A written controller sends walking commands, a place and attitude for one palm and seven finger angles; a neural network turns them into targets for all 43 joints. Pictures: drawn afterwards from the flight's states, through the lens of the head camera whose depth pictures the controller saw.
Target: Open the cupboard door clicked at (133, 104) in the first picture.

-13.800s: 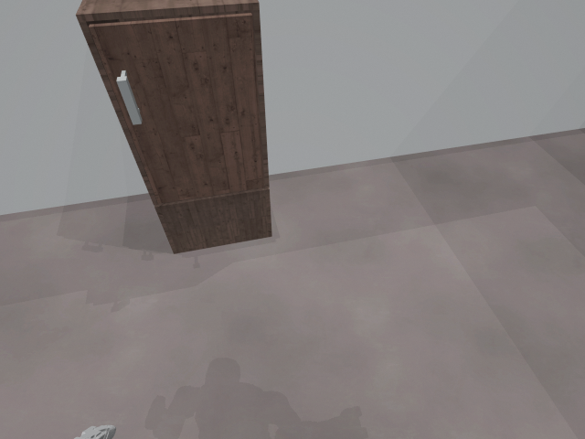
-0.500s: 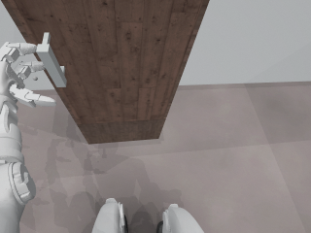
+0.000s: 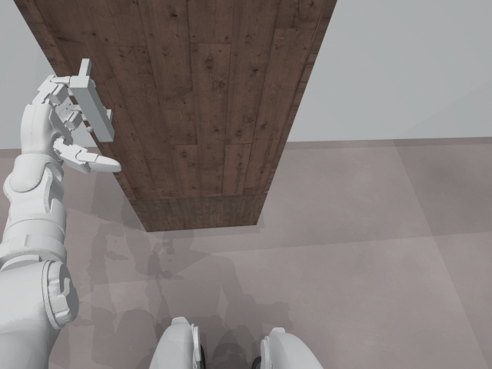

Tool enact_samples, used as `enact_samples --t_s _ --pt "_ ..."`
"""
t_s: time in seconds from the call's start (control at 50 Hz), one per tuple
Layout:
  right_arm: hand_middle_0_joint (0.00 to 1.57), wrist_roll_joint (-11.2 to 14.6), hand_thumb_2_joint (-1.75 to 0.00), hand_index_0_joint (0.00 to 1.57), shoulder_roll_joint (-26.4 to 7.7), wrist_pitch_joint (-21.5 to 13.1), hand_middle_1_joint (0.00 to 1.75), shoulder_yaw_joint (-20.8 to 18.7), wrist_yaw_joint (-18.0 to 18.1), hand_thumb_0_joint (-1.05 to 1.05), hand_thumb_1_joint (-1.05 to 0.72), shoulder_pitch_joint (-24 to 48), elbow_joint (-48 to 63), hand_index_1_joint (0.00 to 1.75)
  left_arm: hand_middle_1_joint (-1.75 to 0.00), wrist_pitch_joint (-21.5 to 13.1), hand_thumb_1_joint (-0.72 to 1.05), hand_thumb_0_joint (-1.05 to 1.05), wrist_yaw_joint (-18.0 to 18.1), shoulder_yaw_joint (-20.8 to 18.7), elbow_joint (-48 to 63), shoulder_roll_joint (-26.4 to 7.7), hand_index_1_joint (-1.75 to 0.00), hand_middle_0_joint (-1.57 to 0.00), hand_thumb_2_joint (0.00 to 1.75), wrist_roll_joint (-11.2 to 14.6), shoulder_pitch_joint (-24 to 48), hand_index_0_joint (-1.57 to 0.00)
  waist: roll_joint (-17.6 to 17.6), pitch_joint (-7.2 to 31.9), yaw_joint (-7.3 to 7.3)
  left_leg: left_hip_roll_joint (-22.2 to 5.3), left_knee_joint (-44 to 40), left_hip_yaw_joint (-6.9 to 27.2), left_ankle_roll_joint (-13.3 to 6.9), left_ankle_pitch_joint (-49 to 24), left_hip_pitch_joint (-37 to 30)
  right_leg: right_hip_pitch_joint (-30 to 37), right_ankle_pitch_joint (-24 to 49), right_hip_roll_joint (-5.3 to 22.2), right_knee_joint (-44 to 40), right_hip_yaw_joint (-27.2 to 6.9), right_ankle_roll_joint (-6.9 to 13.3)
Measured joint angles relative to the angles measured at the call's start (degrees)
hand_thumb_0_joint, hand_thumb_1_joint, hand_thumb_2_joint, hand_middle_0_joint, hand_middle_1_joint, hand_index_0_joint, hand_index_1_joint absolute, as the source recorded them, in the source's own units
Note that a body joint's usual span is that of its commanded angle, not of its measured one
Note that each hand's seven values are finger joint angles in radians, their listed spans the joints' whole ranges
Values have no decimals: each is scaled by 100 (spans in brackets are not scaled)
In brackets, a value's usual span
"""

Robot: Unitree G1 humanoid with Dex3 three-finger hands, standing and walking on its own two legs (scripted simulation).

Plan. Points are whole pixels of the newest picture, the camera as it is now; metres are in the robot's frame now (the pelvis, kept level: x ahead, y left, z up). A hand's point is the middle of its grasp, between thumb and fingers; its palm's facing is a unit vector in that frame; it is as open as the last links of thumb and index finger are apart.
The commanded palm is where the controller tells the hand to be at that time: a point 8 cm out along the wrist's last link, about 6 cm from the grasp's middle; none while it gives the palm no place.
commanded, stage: slide the fingers in behind the handle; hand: left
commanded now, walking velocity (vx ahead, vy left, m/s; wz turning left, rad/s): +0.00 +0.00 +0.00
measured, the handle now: (96, 102) +0.53 +0.23 +0.07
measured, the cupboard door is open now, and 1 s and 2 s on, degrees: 0 0 10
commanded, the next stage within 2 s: close the thumb around the handle in 0.74 s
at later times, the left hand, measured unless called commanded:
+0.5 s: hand (108, 127) +0.48 +0.20 +0.07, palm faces +0.07 -1.00 -0.01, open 14.0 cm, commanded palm +0.45 +0.25 +0.07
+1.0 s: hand (107, 128) +0.47 +0.21 +0.07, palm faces +0.07 -1.00 -0.01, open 13.4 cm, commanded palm +0.45 +0.25 +0.07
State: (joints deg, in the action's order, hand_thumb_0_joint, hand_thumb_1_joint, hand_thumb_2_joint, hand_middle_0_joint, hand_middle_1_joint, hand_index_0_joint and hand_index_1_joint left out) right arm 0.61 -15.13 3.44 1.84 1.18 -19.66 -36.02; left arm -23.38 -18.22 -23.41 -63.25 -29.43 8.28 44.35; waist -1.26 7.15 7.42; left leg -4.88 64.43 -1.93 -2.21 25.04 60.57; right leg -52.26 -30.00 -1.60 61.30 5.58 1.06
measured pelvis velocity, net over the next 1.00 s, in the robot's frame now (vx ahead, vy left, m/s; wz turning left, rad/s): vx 0.00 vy -0.01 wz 0.00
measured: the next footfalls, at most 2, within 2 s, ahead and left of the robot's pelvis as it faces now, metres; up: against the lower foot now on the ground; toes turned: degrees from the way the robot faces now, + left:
none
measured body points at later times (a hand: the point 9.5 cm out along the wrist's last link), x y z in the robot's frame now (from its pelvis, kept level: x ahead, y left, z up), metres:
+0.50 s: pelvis +0.00 -0.01 +0.00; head +0.11 +0.01 +0.44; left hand +0.47 +0.26 +0.07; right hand +0.03 -0.28 -0.11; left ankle +0.05 +0.10 -0.65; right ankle -0.01 -0.12 -0.65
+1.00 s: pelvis +0.00 -0.01 +0.00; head +0.12 +0.01 +0.44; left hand +0.46 +0.26 +0.07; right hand +0.04 -0.28 -0.11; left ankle +0.05 +0.10 -0.65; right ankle -0.01 -0.12 -0.65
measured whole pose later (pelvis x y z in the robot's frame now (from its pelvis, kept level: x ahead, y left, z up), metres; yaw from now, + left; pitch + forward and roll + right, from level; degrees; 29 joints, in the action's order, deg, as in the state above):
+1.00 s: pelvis +0.00 -0.01 +0.00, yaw +0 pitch +21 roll -3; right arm 0.7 -15.0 3.6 1.2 0.7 -19.9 -36.6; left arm -24.8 -15.1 -22.4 -62.5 -26.9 8.2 43.3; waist -1.4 7.6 7.3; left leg -5.0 64.2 -1.7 -1.2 25.2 59.9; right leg -52.1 -30.7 -1.9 62.0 5.5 2.0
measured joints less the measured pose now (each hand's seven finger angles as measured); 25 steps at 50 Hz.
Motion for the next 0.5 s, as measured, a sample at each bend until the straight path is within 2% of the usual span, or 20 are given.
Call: enact_samples --t_s 0.5 --pt "20 -19 -89 20 24 18 30 -60 -76 1 -91 -80 -84 30 -120 -133 -50 -1 445 135 48 312 -120 -30 30 -67 -34 -30 -31 30 3 -4 -45 -4 68 -7 -68 20 -41 -11 41 -15 63"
